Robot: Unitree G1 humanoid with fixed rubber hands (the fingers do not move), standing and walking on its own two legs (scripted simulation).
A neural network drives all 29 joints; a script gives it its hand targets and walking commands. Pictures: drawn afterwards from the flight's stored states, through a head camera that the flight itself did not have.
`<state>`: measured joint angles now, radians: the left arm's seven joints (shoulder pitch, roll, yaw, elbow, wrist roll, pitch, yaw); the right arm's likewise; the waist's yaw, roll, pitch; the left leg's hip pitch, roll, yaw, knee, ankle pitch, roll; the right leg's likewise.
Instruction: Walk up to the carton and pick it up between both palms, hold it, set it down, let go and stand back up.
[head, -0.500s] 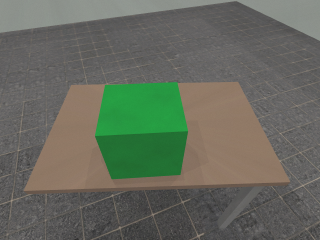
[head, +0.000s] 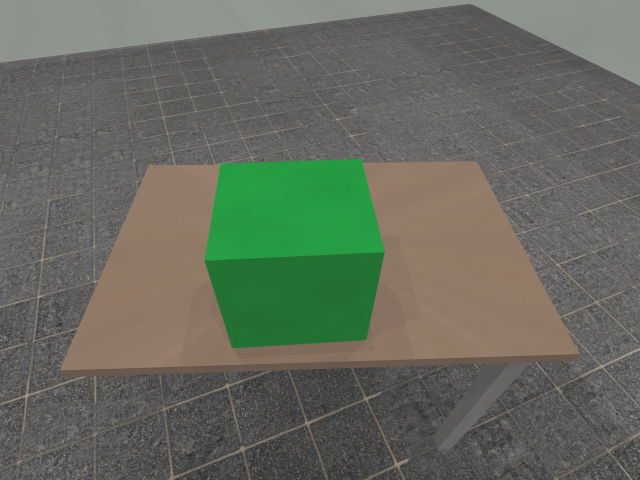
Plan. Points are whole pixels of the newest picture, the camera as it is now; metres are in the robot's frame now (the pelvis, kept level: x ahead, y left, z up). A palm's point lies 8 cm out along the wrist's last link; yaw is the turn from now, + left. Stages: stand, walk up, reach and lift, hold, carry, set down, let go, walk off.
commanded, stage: stand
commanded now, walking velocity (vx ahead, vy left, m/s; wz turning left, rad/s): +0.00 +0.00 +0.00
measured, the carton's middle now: (296, 254) +0.44 +0.05 +0.00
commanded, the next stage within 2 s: none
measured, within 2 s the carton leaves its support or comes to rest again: neither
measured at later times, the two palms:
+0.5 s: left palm out of the picture -0.06 +0.20 -0.15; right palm out of the picture -0.05 -0.20 -0.15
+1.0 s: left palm out of the picture -0.05 +0.19 -0.15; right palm out of the picture -0.05 -0.20 -0.15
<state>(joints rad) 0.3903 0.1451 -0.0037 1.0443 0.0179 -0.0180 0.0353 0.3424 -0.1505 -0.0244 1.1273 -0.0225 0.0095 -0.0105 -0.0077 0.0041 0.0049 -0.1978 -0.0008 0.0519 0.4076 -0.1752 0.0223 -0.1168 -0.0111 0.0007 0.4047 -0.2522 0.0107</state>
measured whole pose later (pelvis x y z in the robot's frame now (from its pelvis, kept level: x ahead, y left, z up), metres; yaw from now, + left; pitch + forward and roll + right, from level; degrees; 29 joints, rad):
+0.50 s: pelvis -0.01 +0.00 +0.00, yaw +0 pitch -2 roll +0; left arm 0.39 0.10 -0.02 1.15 0.02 -0.02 0.04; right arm 0.33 -0.12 -0.01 1.18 -0.02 0.01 -0.02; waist -0.01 0.01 0.01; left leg -0.23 -0.01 0.05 0.42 -0.16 0.03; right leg -0.15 -0.02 0.01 0.43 -0.25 0.02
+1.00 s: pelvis -0.01 -0.01 +0.00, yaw +0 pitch -1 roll +0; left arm 0.37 0.09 -0.02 1.17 0.01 -0.02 0.04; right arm 0.34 -0.10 0.00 1.19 -0.01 0.00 -0.03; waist 0.00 0.01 0.00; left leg -0.23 0.00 0.04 0.43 -0.18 0.01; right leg -0.16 0.00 0.01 0.45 -0.27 0.00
